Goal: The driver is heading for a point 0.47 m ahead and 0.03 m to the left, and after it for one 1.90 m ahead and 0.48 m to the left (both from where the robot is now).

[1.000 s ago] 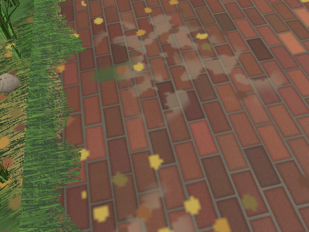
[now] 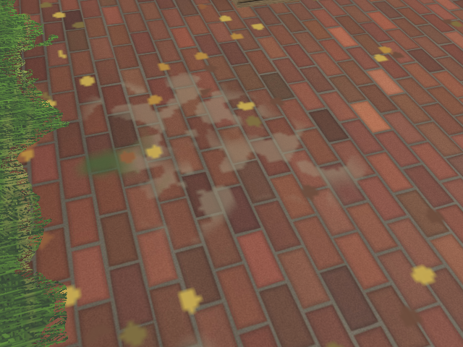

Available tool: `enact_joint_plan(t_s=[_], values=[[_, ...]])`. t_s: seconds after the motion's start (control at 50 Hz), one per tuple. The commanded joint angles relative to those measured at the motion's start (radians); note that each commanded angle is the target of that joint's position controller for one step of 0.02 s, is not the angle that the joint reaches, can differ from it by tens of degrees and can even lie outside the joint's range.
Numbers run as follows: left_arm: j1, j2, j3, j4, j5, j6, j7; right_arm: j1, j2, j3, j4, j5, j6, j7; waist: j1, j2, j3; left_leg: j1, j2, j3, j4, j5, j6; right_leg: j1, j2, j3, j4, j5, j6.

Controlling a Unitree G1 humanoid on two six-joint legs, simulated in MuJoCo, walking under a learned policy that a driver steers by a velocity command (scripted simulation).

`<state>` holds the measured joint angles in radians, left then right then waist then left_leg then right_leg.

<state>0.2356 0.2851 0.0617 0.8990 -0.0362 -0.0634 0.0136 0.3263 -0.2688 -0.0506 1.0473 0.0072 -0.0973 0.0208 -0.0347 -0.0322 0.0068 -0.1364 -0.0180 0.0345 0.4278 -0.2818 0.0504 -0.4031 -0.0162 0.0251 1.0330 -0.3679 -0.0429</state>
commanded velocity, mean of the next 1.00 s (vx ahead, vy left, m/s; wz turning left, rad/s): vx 0.30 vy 0.00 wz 0.23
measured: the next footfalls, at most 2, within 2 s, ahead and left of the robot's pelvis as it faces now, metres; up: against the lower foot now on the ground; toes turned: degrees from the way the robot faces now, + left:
right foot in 0.34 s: +0.37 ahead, -0.15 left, +0.00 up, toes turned -2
left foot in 0.84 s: +0.53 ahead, +0.08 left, +0.00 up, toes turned +12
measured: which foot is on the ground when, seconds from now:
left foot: down 0.00-0.34, up 0.36-0.82, down 0.84-1.00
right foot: up 0.00-0.32, down 0.34-0.84, up 0.86-1.00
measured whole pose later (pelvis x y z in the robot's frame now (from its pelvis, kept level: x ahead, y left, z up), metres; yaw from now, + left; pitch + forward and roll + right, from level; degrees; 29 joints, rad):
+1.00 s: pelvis +0.43 -0.02 -0.01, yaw +16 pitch +3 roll -2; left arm 0.05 0.31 0.06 0.85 0.00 -0.01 0.03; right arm 0.16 -0.29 -0.08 0.72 0.00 -0.01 0.00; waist -0.02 -0.02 0.07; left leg -0.42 -0.06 -0.03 0.48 -0.10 0.07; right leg -0.49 0.02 0.03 1.13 -0.48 0.03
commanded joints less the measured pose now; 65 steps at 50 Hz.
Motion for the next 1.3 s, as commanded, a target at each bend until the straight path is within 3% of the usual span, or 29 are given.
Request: enact_joint_plan(t_s=[0.02,0.08,0.14,0.24,0.3,0.34,0.36,0.38,0.4,0.42,0.44,0.46,0.52,0.56,0.62,0.68,0.8,0.82,0.84,0.86,0.88,0.9,0.92,0.94,1.0,1.08,1.22,1.28,1.3], values=[[-0.120,0.085,0.024,-0.090,0.018,-0.033,-0.015,0.017,-0.108,-0.005,-0.047,-0.006,-0.012,-0.004,-0.018,0.128,0.084,0.202,0.259,-0.337,-0.303,0.008,0.124,-0.366,-0.100,0.030,-0.020,0.156,0.001],[-0.192,0.041,0.012,-0.117,0.021,-0.025,-0.024,0.064,-0.129,-0.004,-0.039,-0.007,0.000,-0.021,-0.033,0.110,0.082,0.193,0.230,-0.220,-0.310,0.248,0.135,-0.352,-0.086,-0.018,-0.172,0.241,0.045],[-0.295,0.011,-0.005,-0.154,0.014,-0.027,-0.034,0.085,-0.149,-0.005,-0.042,-0.007,0.009,-0.032,-0.057,0.113,0.102,0.123,0.206,-0.143,-0.332,0.287,0.125,-0.266,-0.057,-0.053,-0.365,0.364,0.061],[-0.397,0.031,-0.011,-0.197,0.005,-0.033,-0.058,0.144,-0.147,-0.010,-0.022,0.009,0.018,-0.035,-0.058,0.118,0.148,0.169,0.257,-0.112,-0.326,0.335,0.123,-0.214,-0.035,-0.051,-0.505,0.416,0.025],[-0.326,0.086,0.009,-0.190,0.009,-0.037,-0.064,0.118,-0.177,-0.026,-0.033,0.008,0.029,-0.036,0.016,0.140,0.072,0.254,0.284,-0.090,-0.193,0.687,0.095,-0.084,0.006,-0.068,-0.524,0.339,-0.026],[-0.040,0.157,0.050,-0.105,0.008,-0.029,-0.048,0.097,-0.170,-0.024,-0.047,-0.002,0.045,-0.038,0.164,0.148,-0.113,0.177,0.223,-0.037,0.144,0.914,0.051,0.294,0.047,-0.096,-0.520,0.324,-0.082],[0.142,0.221,0.067,-0.066,0.021,-0.022,-0.035,0.117,-0.127,-0.006,-0.073,-0.022,0.046,-0.039,0.209,0.030,-0.259,-0.074,0.168,-0.017,0.464,0.580,0.027,0.622,-0.152,0.138,-0.478,0.271,-0.144],[0.177,0.257,0.068,-0.039,0.026,-0.021,-0.047,0.253,0.028,0.033,-0.074,-0.008,0.025,-0.026,0.113,-0.259,-0.420,-0.410,-0.037,-0.074,0.795,-0.237,-0.024,0.879,-0.373,0.660,-0.646,-0.053,-0.305],[0.136,0.152,0.040,-0.044,0.019,-0.026,-0.050,0.144,-0.094,0.006,-0.081,0.023,-0.003,-0.020,0.154,-0.157,-0.316,-0.518,0.001,-0.184,0.906,-0.281,-0.002,0.793,-0.342,0.714,-0.759,-0.160,-0.260],[0.042,0.118,0.028,-0.057,0.021,-0.032,-0.046,0.043,-0.147,-0.012,-0.120,0.052,-0.018,-0.019,0.134,-0.115,-0.149,-0.579,0.048,-0.161,0.918,-0.195,0.016,0.642,-0.323,0.548,-0.782,-0.087,-0.216],[-0.032,0.101,0.022,-0.068,0.028,-0.041,-0.046,0.002,-0.140,-0.011,-0.126,0.050,-0.023,-0.027,0.101,-0.015,-0.078,-0.533,0.100,-0.144,0.874,-0.099,0.018,0.489,-0.295,0.421,-0.808,0.060,-0.197],[-0.082,0.075,0.015,-0.072,0.041,-0.049,-0.048,-0.008,-0.128,-0.019,-0.122,0.034,-0.017,-0.034,0.067,0.013,-0.022,-0.481,0.126,-0.138,0.826,-0.047,0.007,0.365,-0.265,0.310,-0.828,0.254,-0.185],[-0.115,0.046,0.006,-0.041,0.058,-0.068,-0.052,0.073,-0.065,-0.021,-0.102,0.025,0.031,-0.042,-0.007,-0.023,-0.016,-0.327,0.142,-0.146,0.745,-0.054,-0.024,0.202,-0.225,0.089,-0.842,0.676,-0.177],[-0.128,0.076,0.011,-0.028,0.061,-0.071,-0.039,0.027,-0.062,-0.024,-0.138,0.017,0.053,-0.047,-0.021,-0.038,0.012,-0.365,0.134,-0.132,0.664,0.003,-0.047,0.159,-0.220,0.000,-0.856,0.792,-0.179],[-0.137,0.113,0.017,-0.025,0.059,-0.050,-0.007,-0.060,-0.058,-0.020,-0.195,-0.001,0.057,-0.032,-0.008,-0.029,0.001,-0.357,0.132,-0.083,0.446,0.192,-0.065,0.164,-0.183,-0.113,-0.854,0.789,-0.165],[-0.099,0.140,0.021,-0.014,0.050,-0.025,0.017,-0.158,-0.053,-0.014,-0.246,0.000,0.056,-0.009,0.038,-0.017,-0.021,-0.348,0.113,-0.042,0.299,0.303,-0.065,0.243,-0.195,-0.148,-0.830,0.779,-0.158],[-0.097,0.174,0.038,-0.021,0.013,0.039,0.038,-0.165,-0.115,-0.042,-0.323,-0.003,0.069,0.027,0.014,-0.032,-0.035,-0.326,0.054,0.011,0.162,0.120,0.003,0.389,-0.249,-0.152,-0.586,0.825,-0.101],[-0.099,0.162,0.036,-0.030,0.011,0.049,0.041,-0.088,-0.138,-0.058,-0.310,-0.002,0.064,0.026,-0.025,-0.002,-0.072,-0.214,0.015,0.030,0.074,0.199,0.032,0.368,-0.208,-0.180,-0.442,0.831,-0.065],[-0.045,0.147,0.031,-0.038,0.031,0.050,0.039,-0.008,-0.225,-0.089,-0.303,-0.005,0.060,0.011,-0.044,0.123,-0.142,-0.023,0.075,-0.105,0.019,0.592,0.088,0.253,-0.122,-0.206,-0.216,0.643,0.006],[-0.004,0.063,0.004,-0.072,0.080,0.042,0.024,0.000,-0.320,-0.104,-0.320,-0.017,0.069,-0.011,0.022,0.357,-0.218,0.243,0.321,-0.460,0.071,1.083,0.263,-0.084,0.050,-0.203,0.118,-0.203,0.086],[-0.005,0.085,0.000,-0.075,0.058,0.031,0.007,0.010,-0.266,-0.085,-0.347,-0.030,0.066,-0.007,-0.005,0.277,-0.395,0.331,0.404,-0.666,0.005,0.884,0.387,-0.182,0.103,0.026,0.301,-0.364,0.084],[-0.063,0.129,0.012,-0.082,0.024,0.029,-0.002,-0.055,-0.223,-0.076,-0.373,-0.021,0.063,-0.003,-0.014,0.166,-0.327,0.266,0.360,-0.580,-0.027,0.743,0.346,-0.233,0.055,0.077,0.324,-0.294,0.068],[-0.102,0.125,0.014,-0.088,0.018,0.034,0.003,-0.118,-0.194,-0.070,-0.383,-0.002,0.063,-0.009,0.005,0.090,-0.230,0.169,0.307,-0.486,-0.046,0.597,0.283,-0.256,0.020,0.071,0.272,-0.209,0.065],[-0.124,0.126,0.018,-0.084,0.031,0.043,0.016,-0.154,-0.172,-0.064,-0.392,0.008,0.070,-0.016,0.019,0.040,-0.167,0.072,0.273,-0.441,-0.072,0.484,0.239,-0.244,-0.008,0.067,0.197,-0.151,0.070],[-0.114,0.116,0.020,-0.088,0.038,0.060,0.027,-0.177,-0.178,-0.066,-0.411,-0.013,0.085,-0.034,0.055,0.117,-0.130,-0.075,0.199,-0.392,-0.117,0.377,0.203,-0.122,0.011,0.051,0.021,-0.066,0.084],[-0.123,0.096,0.014,-0.087,0.037,0.061,0.034,-0.160,-0.208,-0.081,-0.425,-0.004,0.095,-0.054,0.039,0.135,-0.154,-0.085,0.179,-0.404,-0.117,0.284,0.191,-0.078,0.032,0.063,-0.149,-0.004,0.115],[-0.119,0.115,0.020,-0.093,0.028,0.041,0.017,-0.176,-0.188,-0.074,-0.446,-0.008,0.120,-0.060,0.021,0.203,-0.132,-0.099,0.157,-0.489,-0.107,0.102,0.149,0.015,0.041,0.065,-0.356,0.034,0.102],[-0.046,0.114,0.024,-0.072,0.033,0.027,-0.001,-0.171,-0.165,-0.060,-0.443,0.002,0.134,-0.064,0.058,0.189,-0.130,-0.131,0.114,-0.463,-0.029,0.149,0.097,0.175,0.025,0.028,-0.612,0.180,0.056],[-0.035,0.165,0.034,-0.076,0.051,0.028,-0.001,-0.131,-0.135,-0.049,-0.437,-0.001,0.135,-0.064,0.044,0.092,-0.119,-0.202,0.053,-0.400,0.069,0.040,0.046,0.243,-0.099,0.137,-0.694,0.207,0.011]])
Keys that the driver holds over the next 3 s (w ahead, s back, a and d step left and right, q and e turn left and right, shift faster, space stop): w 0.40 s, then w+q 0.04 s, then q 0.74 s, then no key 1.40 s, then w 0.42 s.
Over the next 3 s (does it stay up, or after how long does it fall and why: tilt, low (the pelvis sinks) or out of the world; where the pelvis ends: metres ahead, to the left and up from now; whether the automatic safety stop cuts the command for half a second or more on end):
stays up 0.57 -0.02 0.00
